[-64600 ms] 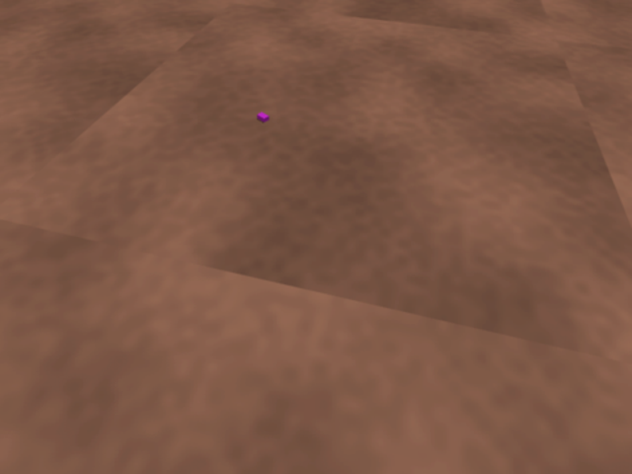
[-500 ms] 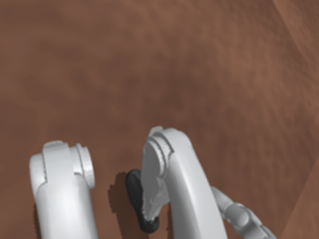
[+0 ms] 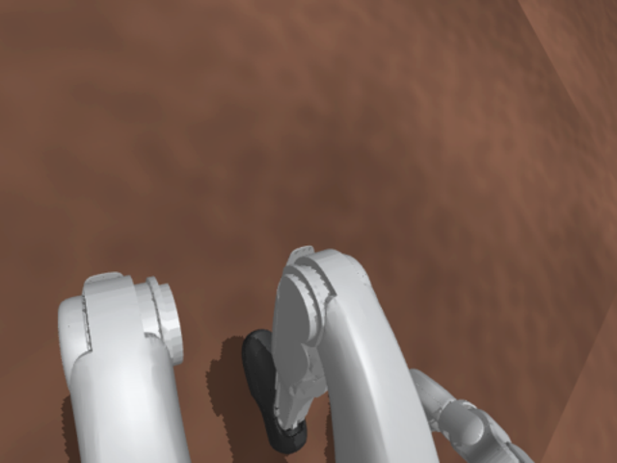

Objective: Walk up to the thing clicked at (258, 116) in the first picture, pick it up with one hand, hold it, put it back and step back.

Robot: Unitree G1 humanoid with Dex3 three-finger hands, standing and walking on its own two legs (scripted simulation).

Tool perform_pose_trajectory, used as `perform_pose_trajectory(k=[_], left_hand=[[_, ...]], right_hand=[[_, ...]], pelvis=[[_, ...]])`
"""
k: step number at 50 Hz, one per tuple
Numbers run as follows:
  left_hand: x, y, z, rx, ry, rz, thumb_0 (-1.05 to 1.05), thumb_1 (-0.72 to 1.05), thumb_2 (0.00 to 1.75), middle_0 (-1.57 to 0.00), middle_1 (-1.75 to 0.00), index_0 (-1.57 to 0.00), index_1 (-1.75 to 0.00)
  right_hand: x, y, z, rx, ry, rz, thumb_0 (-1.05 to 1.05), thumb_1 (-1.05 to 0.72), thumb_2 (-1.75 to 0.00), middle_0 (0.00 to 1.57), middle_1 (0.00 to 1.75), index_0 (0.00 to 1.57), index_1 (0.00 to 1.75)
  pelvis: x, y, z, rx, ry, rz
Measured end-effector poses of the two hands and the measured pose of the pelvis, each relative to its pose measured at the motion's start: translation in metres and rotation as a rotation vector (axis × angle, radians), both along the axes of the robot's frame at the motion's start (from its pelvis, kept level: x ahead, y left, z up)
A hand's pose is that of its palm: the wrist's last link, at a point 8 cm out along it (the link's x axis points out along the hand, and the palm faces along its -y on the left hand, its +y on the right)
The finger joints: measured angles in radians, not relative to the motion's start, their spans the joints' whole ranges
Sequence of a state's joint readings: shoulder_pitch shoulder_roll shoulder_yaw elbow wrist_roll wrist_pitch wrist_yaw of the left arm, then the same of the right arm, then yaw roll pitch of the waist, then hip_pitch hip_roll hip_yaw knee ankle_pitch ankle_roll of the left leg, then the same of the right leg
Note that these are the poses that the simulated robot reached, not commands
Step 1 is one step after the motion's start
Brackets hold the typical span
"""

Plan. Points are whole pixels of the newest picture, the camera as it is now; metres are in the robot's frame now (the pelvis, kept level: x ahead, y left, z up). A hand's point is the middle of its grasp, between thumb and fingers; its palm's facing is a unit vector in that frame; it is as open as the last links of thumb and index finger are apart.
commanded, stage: close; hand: left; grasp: from above
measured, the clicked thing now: out of the picture +0.51 +0.43 -0.27
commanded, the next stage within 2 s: settle in 1.14 s
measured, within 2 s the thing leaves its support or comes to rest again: neither
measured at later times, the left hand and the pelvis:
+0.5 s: hand out of the picture +0.33 +0.40 -0.23, palm faces -0.44 -0.20 -0.88, open 5.6 cm; pelvis +0.00 +0.00 +0.00, yaw +0 degrees
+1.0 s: hand out of the picture +0.33 +0.40 -0.23, palm faces -0.43 -0.19 -0.88, open 5.6 cm; pelvis +0.00 +0.00 +0.00, yaw +0 degrees
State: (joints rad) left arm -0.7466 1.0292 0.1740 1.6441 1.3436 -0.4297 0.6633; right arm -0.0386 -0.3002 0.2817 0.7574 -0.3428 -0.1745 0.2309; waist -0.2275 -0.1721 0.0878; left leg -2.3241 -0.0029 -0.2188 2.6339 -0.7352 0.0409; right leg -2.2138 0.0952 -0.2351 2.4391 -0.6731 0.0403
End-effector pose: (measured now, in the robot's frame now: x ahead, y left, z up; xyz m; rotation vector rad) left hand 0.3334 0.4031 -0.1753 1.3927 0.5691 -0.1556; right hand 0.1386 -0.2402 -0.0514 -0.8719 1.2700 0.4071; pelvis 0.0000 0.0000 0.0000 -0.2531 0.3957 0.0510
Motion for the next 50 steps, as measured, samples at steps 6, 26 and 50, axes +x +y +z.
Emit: perform_pose_trajectory(k=[6,26,50], left_hand=[[0.002,0.000,0.000,0.008,-0.001,0.003,0.00,0.67,0.02,-1.03,0.00,-1.08,0.00],[0.005,0.001,0.001,-0.004,0.013,0.016,0.00,0.67,0.03,-1.04,0.00,-1.09,0.00],[0.004,0.001,0.000,0.001,0.007,0.009,0.00,0.66,0.05,-1.04,0.00,-1.08,0.00]], right_hand=[[0.008,0.003,0.000,0.012,-0.021,0.010,0.00,-0.89,-0.89,0.20,0.30,0.21,0.30],[-0.002,0.002,-0.004,0.023,0.011,-0.018,0.00,-0.89,-0.89,0.20,0.30,0.20,0.30],[0.005,0.003,-0.001,0.019,-0.005,0.000,0.00,-0.89,-0.89,0.20,0.30,0.20,0.30]], pelvis=[[0.001,0.000,0.000,0.000,0.003,0.001],[0.001,-0.001,0.002,0.002,0.014,0.003],[0.002,0.000,0.001,0.000,0.015,0.003]])
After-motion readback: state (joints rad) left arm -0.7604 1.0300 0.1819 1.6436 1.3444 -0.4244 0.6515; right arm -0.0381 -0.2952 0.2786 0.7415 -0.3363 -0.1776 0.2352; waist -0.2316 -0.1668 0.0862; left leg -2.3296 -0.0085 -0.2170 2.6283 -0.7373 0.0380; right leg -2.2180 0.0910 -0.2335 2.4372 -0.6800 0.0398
